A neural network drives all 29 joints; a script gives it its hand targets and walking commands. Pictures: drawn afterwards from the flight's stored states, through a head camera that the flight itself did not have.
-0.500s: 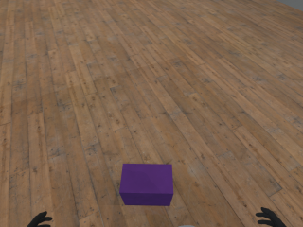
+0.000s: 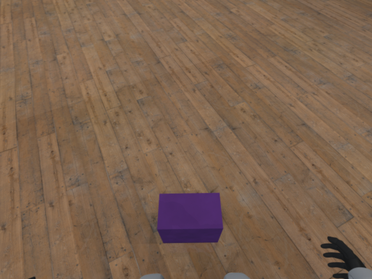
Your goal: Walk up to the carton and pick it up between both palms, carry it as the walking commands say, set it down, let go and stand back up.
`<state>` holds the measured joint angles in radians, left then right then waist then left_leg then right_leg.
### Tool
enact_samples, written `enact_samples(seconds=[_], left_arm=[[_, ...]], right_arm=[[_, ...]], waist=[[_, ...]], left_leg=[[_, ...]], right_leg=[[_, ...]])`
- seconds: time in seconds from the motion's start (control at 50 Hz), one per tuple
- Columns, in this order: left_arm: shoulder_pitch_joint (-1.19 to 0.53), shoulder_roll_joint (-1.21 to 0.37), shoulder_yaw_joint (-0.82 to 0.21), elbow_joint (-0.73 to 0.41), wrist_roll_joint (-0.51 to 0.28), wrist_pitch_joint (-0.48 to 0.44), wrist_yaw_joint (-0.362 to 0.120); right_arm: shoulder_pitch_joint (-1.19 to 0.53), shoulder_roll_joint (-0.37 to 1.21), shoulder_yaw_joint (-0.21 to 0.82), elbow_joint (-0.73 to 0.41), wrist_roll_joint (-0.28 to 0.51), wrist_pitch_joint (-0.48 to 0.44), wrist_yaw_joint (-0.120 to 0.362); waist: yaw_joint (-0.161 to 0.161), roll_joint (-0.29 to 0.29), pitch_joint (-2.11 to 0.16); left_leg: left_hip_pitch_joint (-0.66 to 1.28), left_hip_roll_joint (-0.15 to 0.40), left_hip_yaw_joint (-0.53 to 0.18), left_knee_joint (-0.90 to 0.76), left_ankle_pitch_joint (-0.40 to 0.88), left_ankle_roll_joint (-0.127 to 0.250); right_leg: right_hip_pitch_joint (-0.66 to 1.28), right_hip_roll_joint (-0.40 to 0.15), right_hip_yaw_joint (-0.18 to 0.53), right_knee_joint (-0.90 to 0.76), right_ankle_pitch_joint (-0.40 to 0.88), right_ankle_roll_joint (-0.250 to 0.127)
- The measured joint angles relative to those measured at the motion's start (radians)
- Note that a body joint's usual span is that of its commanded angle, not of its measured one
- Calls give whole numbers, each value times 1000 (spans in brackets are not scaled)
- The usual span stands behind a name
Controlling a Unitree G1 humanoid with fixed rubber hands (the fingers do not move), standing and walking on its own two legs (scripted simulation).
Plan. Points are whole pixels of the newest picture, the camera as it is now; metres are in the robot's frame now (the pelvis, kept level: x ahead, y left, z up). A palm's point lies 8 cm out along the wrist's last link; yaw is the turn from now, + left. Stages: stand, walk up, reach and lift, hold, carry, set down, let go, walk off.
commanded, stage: walk up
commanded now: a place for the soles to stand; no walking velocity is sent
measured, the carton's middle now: (189, 219) +0.43 +0.01 -0.63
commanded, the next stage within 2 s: reach and lift in 1.20 s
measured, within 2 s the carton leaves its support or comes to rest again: neither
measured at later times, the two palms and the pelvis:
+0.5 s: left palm (36, 265) +0.17 +0.34 -0.08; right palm out of the picture +0.12 -0.28 -0.08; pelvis +0.02 +0.04 +0.02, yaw -4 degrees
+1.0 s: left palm (37, 270) +0.16 +0.34 -0.08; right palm out of the picture +0.10 -0.29 -0.08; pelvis +0.03 +0.03 +0.02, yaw -6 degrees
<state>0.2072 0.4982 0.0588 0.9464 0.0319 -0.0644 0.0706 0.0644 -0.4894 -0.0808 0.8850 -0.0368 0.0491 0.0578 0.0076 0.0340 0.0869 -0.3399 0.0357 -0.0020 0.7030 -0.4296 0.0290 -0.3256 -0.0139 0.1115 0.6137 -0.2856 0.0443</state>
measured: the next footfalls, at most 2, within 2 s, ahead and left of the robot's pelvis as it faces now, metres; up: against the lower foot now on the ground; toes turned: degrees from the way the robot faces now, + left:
none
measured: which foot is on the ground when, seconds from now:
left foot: down 0.00-1.00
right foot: down 0.00-1.00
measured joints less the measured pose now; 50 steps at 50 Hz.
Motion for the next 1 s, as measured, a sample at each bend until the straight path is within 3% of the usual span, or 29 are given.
enact_samples(seconds=[0.02, 0.06, 0.1, 0.14, 0.18, 0.24, 0.36, 0.56, 1.0], left_arm=[[6, 11, -1, -6, -1, 5, 0], [9, 17, -5, -6, -8, 14, 4], [17, 10, -10, -2, -18, 19, 4], [21, -2, -15, -1, -23, 16, -8], [23, -18, -18, 2, -21, 12, -25], [10, -42, -25, 10, -12, 9, -39], [-49, -80, -51, 32, -26, 12, -60], [-148, -89, -56, 89, -33, 23, -62], [-120, -98, -43, 145, -18, 30, -63]], right_arm=[[9, 1, -6, -4, -5, -4, -1], [24, 14, -10, -9, -10, -9, -2], [35, 34, -5, -17, -8, -14, -6], [49, 50, 5, -23, 1, -22, -14], [59, 56, 16, -22, 10, -25, -19], [67, 65, 33, -6, 27, -30, -22], [56, 94, 58, 57, 30, -55, -31], [-23, 84, 57, 131, 38, -66, -43], [-7, 82, 54, 200, 26, -60, -43]], waist=[[0, -5, 4], [5, -17, 16], [1, -17, 22], [-5, -14, 22], [-9, -7, 17], [-8, -1, 9], [-13, -19, -35], [-18, -32, -50], [-17, -22, -53]], left_leg=[[11, -4, 6, -46, 65, -3], [3, -15, 27, -23, 110, -20], [13, -11, 42, -20, 98, -16], [29, -7, 52, -34, 94, -9], [37, -1, 61, -34, 90, -7], [52, 3, 71, -29, 77, -12], [129, -21, 92, -159, 125, -4], [208, -24, 107, -289, 178, -9], [251, -12, 120, -356, 202, -20]], right_leg=[[-17, -9, 5, 37, -18, 0], [-56, -8, 14, 137, -108, -38], [-85, 8, -18, 238, -204, -60], [-75, 10, -72, 231, -217, -69], [-25, 15, -118, 125, -162, -72], [33, 25, -119, 1, 8, -60], [81, 6, -96, -72, 16, -33], [148, 7, -84, -185, 66, -33], [181, 19, -74, -247, 94, -40]])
